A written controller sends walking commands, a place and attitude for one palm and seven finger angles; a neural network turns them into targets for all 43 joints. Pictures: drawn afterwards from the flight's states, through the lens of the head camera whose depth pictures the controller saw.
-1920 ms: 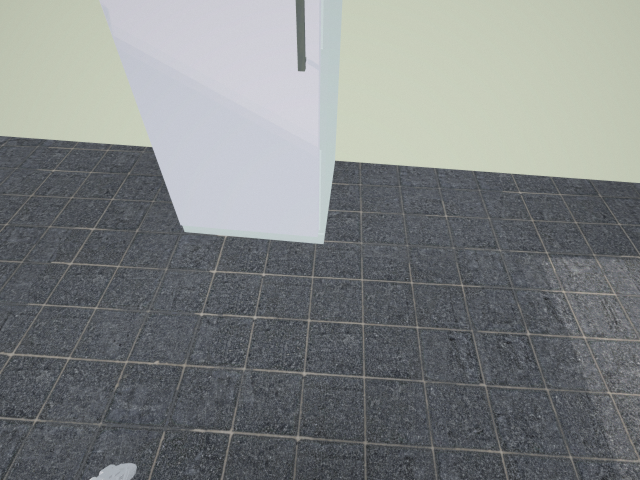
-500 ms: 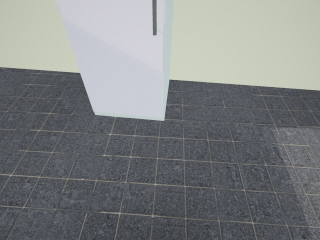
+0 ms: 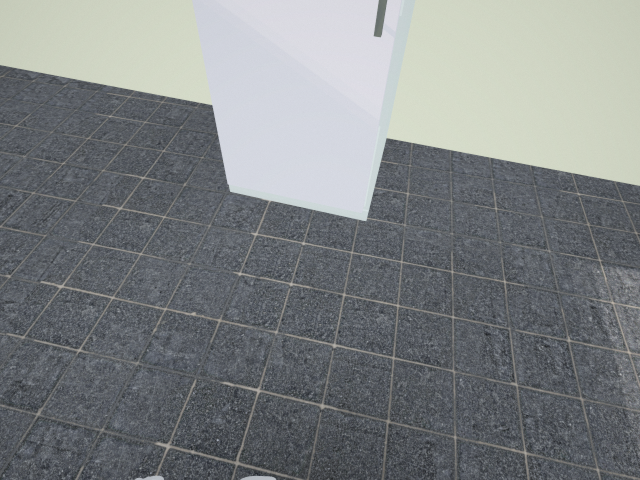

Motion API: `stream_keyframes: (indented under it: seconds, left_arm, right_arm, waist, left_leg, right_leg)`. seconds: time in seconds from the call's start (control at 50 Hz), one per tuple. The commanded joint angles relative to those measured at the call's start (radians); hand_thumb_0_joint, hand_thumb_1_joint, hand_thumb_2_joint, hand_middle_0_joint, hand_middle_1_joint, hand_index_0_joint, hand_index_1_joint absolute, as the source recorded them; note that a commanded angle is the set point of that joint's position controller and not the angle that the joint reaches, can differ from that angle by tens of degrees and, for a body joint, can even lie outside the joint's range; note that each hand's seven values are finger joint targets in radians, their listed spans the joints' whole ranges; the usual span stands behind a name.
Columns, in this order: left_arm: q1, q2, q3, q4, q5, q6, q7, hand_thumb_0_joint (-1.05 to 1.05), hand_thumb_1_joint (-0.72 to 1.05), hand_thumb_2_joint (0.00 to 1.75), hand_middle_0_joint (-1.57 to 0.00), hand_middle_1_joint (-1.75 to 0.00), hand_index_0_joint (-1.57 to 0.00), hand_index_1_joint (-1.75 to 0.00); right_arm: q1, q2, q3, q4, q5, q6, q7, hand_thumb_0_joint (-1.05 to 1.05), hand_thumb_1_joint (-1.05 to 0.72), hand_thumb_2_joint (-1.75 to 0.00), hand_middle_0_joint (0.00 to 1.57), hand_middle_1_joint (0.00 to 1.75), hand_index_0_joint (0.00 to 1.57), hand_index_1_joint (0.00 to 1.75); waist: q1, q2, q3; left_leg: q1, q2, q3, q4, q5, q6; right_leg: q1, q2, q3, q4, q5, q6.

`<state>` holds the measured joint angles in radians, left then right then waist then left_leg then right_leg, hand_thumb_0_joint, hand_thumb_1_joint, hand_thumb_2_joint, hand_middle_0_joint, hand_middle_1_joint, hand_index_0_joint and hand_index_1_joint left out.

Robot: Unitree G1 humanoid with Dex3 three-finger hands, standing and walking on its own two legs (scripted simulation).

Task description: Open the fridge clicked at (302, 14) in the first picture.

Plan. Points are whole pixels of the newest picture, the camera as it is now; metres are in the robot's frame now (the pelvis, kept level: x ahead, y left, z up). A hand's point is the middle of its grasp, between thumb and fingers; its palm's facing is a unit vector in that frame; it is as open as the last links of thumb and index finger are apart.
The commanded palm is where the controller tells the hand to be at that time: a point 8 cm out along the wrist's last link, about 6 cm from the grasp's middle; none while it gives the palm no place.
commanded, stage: walk to a spot facing it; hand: right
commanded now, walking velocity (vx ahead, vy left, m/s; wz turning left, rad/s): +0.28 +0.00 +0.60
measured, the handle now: out of the picture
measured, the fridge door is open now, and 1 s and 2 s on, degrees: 0 0 0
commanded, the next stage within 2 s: none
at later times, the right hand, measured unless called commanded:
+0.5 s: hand out of the picture +0.13 -0.27 -0.16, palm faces -0.18 +0.97 -0.18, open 7.4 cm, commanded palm none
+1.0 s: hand (356, 295) +0.46 -0.06 -0.17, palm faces -0.58 +0.80 -0.10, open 7.4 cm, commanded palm none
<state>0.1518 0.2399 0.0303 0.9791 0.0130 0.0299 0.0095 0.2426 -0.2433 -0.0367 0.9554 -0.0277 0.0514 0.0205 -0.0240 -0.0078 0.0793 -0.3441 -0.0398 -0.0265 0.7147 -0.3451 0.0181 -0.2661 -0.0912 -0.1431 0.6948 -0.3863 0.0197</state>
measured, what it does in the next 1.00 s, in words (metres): walks ahead, turning left: right foot, then left foot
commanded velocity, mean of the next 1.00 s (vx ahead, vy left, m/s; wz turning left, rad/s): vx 0.30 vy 0.00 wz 0.60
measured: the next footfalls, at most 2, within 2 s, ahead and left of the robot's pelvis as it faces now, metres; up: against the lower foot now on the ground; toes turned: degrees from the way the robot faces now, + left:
right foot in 0.40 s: +0.12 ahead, -0.15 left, +0.00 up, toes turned +10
left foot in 0.96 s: +0.31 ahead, +0.10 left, +0.00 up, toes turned +40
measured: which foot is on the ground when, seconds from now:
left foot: down 0.00-0.40, up 0.42-0.94, down 0.96-1.00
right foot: down 0.00-0.00, up 0.02-0.38, down 0.40-0.94, up 0.96-1.00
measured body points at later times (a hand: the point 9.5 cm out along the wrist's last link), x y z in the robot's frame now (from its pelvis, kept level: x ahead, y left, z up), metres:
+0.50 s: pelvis +0.08 -0.07 +0.02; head +0.09 -0.10 +0.47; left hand +0.11 +0.20 -0.09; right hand +0.14 -0.32 -0.14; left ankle +0.03 +0.07 -0.66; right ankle +0.08 -0.15 -0.72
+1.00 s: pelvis +0.26 +0.00 -0.01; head +0.31 +0.00 +0.44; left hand +0.02 +0.08 -0.13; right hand +0.49 -0.10 -0.16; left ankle +0.28 +0.08 -0.72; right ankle +0.14 -0.16 -0.63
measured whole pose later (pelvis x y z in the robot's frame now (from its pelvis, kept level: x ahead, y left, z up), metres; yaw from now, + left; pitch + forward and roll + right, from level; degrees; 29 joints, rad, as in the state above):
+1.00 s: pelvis +0.26 +0.00 -0.01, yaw +33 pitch -1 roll +2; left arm 0.56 0.10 0.02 1.13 0.00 -0.02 0.02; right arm 0.09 -0.19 -0.05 0.92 -0.02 -0.03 0.04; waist 0.05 0.04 0.11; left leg -0.39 -0.07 0.18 0.67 -0.28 0.16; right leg -0.18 -0.13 -0.21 1.18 -0.51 0.03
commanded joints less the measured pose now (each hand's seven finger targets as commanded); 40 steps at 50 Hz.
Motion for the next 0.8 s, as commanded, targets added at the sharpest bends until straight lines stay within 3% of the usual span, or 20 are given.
stream_keyframes:
  seconds: [0.0, 0.02, 0.04, 0.06, 0.1, 0.16, 0.26, 0.3, 0.34, 0.36, 0.38, 0.4, 0.42, 0.46, 0.48, 0.52, 0.58, 0.66, 0.74, 0.78]
  left_arm:
    - [-0.137, 0.139, 0.039, -0.162, 0.004, -0.007, 0.002, 0.00, 0.90, 0.90, -0.20, -0.30, -0.20, -0.30]
    - [-0.119, 0.142, 0.046, -0.151, 0.004, -0.017, -0.003, 0.00, 0.90, 0.90, -0.20, -0.30, -0.20, -0.30]
    - [-0.076, 0.141, 0.049, -0.133, 0.010, -0.024, -0.008, 0.00, 0.90, 0.90, -0.20, -0.30, -0.20, -0.30]
    - [-0.042, 0.131, 0.049, -0.115, 0.012, -0.028, -0.013, 0.00, 0.90, 0.90, -0.20, -0.30, -0.20, -0.30]
    - [-0.032, 0.107, 0.049, -0.109, 0.013, -0.033, -0.014, 0.00, 0.90, 0.90, -0.20, -0.30, -0.20, -0.30]
    - [-0.056, 0.080, 0.049, -0.123, 0.010, -0.043, -0.016, 0.00, 0.90, 0.90, -0.20, -0.30, -0.20, -0.30]
    - [-0.079, 0.060, 0.043, -0.152, 0.003, -0.063, -0.014, 0.00, 0.90, 0.90, -0.20, -0.30, -0.20, -0.30]
    - [-0.047, 0.057, 0.041, -0.156, -0.002, -0.074, -0.008, 0.00, 0.90, 0.90, -0.20, -0.30, -0.20, -0.30]
    - [0.070, 0.069, 0.043, -0.122, -0.007, -0.087, 0.003, 0.00, 0.90, 0.90, -0.20, -0.30, -0.20, -0.30]
    - [0.150, 0.114, 0.052, -0.090, -0.009, -0.094, 0.015, 0.00, 0.90, 0.90, -0.20, -0.30, -0.20, -0.30]
    - [0.244, 0.225, 0.077, -0.073, 0.006, -0.094, 0.024, 0.00, 0.90, 0.90, -0.20, -0.30, -0.20, -0.30]
    - [0.279, 0.265, 0.080, -0.081, 0.008, -0.089, 0.022, 0.00, 0.90, 0.90, -0.20, -0.30, -0.20, -0.30]
    - [0.242, 0.196, 0.066, -0.072, 0.011, -0.091, 0.019, 0.00, 0.90, 0.90, -0.20, -0.30, -0.20, -0.30]
    - [0.146, 0.113, 0.035, -0.084, 0.006, -0.103, 0.020, 0.00, 0.90, 0.90, -0.20, -0.30, -0.20, -0.30]
    - [0.147, 0.091, 0.027, -0.078, 0.006, -0.110, 0.022, 0.00, 0.90, 0.90, -0.20, -0.30, -0.20, -0.30]
    - [0.188, 0.065, 0.018, -0.058, 0.001, -0.121, 0.028, 0.00, 0.90, 0.90, -0.20, -0.30, -0.20, -0.30]
    - [0.261, 0.047, 0.011, -0.018, -0.002, -0.130, 0.036, 0.00, 0.90, 0.90, -0.20, -0.30, -0.20, -0.30]
    - [0.352, 0.021, 0.004, 0.035, 0.001, -0.133, 0.040, 0.00, 0.90, 0.90, -0.20, -0.30, -0.20, -0.30]
    - [0.432, 0.015, 0.000, 0.080, 0.010, -0.127, 0.044, 0.00, 0.90, 0.90, -0.20, -0.30, -0.20, -0.30]
    - [0.457, 0.013, 0.000, 0.096, 0.011, -0.118, 0.044, 0.00, 0.90, 0.90, -0.20, -0.30, -0.20, -0.30]
  right_arm:
    - [0.166, -0.246, -0.069, -0.074, 0.004, -0.039, -0.033, 0.00, -0.90, -0.90, 0.20, 0.30, 0.20, 0.30]
    - [0.098, -0.221, -0.065, -0.088, 0.005, -0.041, -0.034, 0.00, -0.90, -0.90, 0.20, 0.30, 0.20, 0.30]
    - [0.053, -0.191, -0.058, -0.099, 0.006, -0.050, -0.031, 0.00, -0.90, -0.90, 0.20, 0.30, 0.20, 0.30]
    - [0.047, -0.176, -0.056, -0.101, 0.006, -0.061, -0.030, 0.00, -0.90, -0.90, 0.20, 0.30, 0.20, 0.30]
    - [0.079, -0.161, -0.058, -0.088, 0.006, -0.073, -0.025, 0.00, -0.90, -0.90, 0.20, 0.30, 0.20, 0.30]
    - [0.137, -0.156, -0.064, -0.063, 0.004, -0.082, -0.020, 0.00, -0.90, -0.90, 0.20, 0.30, 0.20, 0.30]
    - [0.165, -0.153, -0.069, -0.054, -0.001, -0.081, -0.018, 0.00, -0.90, -0.90, 0.20, 0.30, 0.20, 0.30]
    - [0.130, -0.164, -0.075, -0.065, -0.003, -0.076, -0.019, 0.00, -0.90, -0.90, 0.20, 0.30, 0.20, 0.30]
    - [0.061, -0.160, -0.080, -0.084, 0.003, -0.068, -0.018, 0.00, -0.90, -0.90, 0.20, 0.30, 0.20, 0.30]
    - [0.049, -0.118, -0.071, -0.094, 0.006, -0.068, -0.011, 0.00, -0.90, -0.90, 0.20, 0.30, 0.20, 0.30]
    - [0.051, -0.044, -0.060, -0.117, 0.014, -0.065, 0.001, 0.00, -0.90, -0.90, 0.20, 0.30, 0.20, 0.30]
    - [-0.011, -0.055, -0.067, -0.152, 0.007, -0.076, 0.006, 0.00, -0.90, -0.90, 0.20, 0.30, 0.20, 0.30]
    - [-0.062, -0.088, -0.074, -0.135, -0.005, -0.071, 0.009, 0.00, -0.90, -0.90, 0.20, 0.30, 0.20, 0.30]
    - [-0.015, -0.078, -0.077, -0.092, -0.011, -0.060, 0.031, 0.00, -0.90, -0.90, 0.20, 0.30, 0.20, 0.30]
    - [0.009, -0.052, -0.074, -0.073, -0.014, -0.050, 0.036, 0.00, -0.90, -0.90, 0.20, 0.30, 0.20, 0.30]
    - [0.038, -0.028, -0.070, -0.058, -0.012, -0.036, 0.034, 0.00, -0.90, -0.90, 0.20, 0.30, 0.20, 0.30]
    - [0.015, -0.010, -0.063, -0.060, -0.010, -0.025, 0.030, 0.00, -0.90, -0.90, 0.20, 0.30, 0.20, 0.30]
    - [-0.099, 0.007, -0.052, -0.089, -0.008, -0.022, 0.032, 0.00, -0.90, -0.90, 0.20, 0.30, 0.20, 0.30]
    - [-0.230, 0.032, -0.032, -0.113, -0.007, -0.033, 0.039, 0.00, -0.90, -0.90, 0.20, 0.30, 0.20, 0.30]
    - [-0.265, 0.036, -0.026, -0.116, -0.005, -0.037, 0.036, 0.00, -0.90, -0.90, 0.20, 0.30, 0.20, 0.30]
  waist:
    - [-0.086, 0.307, -0.008]
    - [-0.037, 0.180, 0.024]
    - [-0.004, 0.116, -0.007]
    - [0.006, 0.084, -0.059]
    - [0.001, 0.115, -0.077]
    - [-0.020, 0.096, -0.083]
    - [-0.038, 0.155, -0.089]
    - [-0.023, 0.164, -0.102]
    - [0.040, 0.146, -0.113]
    - [0.071, 0.040, -0.133]
    - [0.116, -0.280, -0.147]
    - [0.123, -0.282, -0.071]
    - [0.111, -0.192, -0.007]
    - [0.030, -0.089, 0.059]
    - [0.017, -0.111, 0.067]
    - [0.004, -0.153, 0.047]
    - [0.004, -0.118, 0.035]
    - [0.031, -0.105, 0.068]
    - [0.073, -0.126, 0.086]
    - [0.073, -0.113, 0.092]
  left_leg:
    - [0.079, 0.348, -0.714, -0.605, -0.274, 0.143]
    - [0.067, 0.321, -0.662, -0.583, -0.314, 0.167]
    - [0.079, 0.280, -0.560, -0.540, -0.257, 0.162]
    - [0.102, 0.252, -0.493, -0.520, -0.203, 0.158]
    - [0.125, 0.219, -0.434, -0.504, -0.128, 0.156]
    - [0.174, 0.206, -0.427, -0.495, -0.081, 0.170]
    - [0.185, 0.190, -0.447, -0.478, -0.047, 0.176]
    - [0.141, 0.187, -0.452, -0.442, 0.002, 0.174]
    - [-0.029, 0.123, -0.398, -0.346, -0.021, 0.126]
    - [-0.203, 0.055, -0.337, -0.231, -0.061, 0.083]
    - [-0.427, -0.067, -0.171, 0.042, -0.207, 0.029]
    - [-0.480, -0.008, -0.040, 0.235, -0.226, -0.011]
    - [-0.451, 0.042, -0.065, 0.348, -0.135, -0.019]
    - [-0.412, 0.094, -0.025, 0.435, 0.032, -0.029]
    - [-0.379, 0.096, -0.015, 0.464, 0.103, -0.037]
    - [-0.372, 0.093, -0.003, 0.507, 0.169, -0.047]
    - [-0.432, 0.090, 0.015, 0.549, 0.213, -0.051]
    - [-0.499, 0.096, 0.063, 0.482, 0.227, -0.046]
    - [-0.454, 0.073, 0.166, 0.242, 0.200, -0.019]
    - [-0.367, 0.040, 0.216, 0.124, 0.167, 0.009]
  right_leg:
    - [-0.400, 0.044, 0.187, 0.465, -0.176, 0.014]
    - [-0.406, 0.018, 0.204, 0.478, -0.072, 0.013]
    - [-0.369, 0.004, 0.193, 0.450, -0.001, 0.020]
    - [-0.326, 0.002, 0.171, 0.418, 0.030, 0.026]
    - [-0.310, 0.013, 0.149, 0.375, 0.060, 0.033]
    - [-0.314, 0.024, 0.129, 0.280, 0.053, 0.038]
    - [-0.244, 0.060, 0.116, 0.083, 0.020, 0.032]
    - [-0.139, 0.076, 0.121, -0.029, -0.001, 0.021]
    - [0.131, 0.090, 0.111, -0.231, 0.094, 0.014]
    - [0.358, 0.019, 0.162, -0.317, 0.057, 0.000]
    - [0.495, -0.257, 0.495, -0.449, -0.229, -0.069]
    - [0.374, -0.435, 0.650, -0.552, -0.332, -0.154]
    - [0.240, -0.396, 0.636, -0.587, -0.334, -0.139]
    - [0.133, -0.289, 0.400, -0.569, -0.137, -0.090]
    - [0.111, -0.235, 0.288, -0.558, -0.004, -0.055]
    - [0.135, -0.188, 0.156, -0.520, 0.235, -0.022]
    - [0.207, -0.183, 0.076, -0.475, 0.500, 0.007]
    - [0.280, -0.197, 0.034, -0.463, 0.644, -0.009]
    - [0.374, -0.185, -0.049, -0.437, 0.828, -0.031]
    - [0.375, -0.184, -0.098, -0.401, 1.003, -0.027]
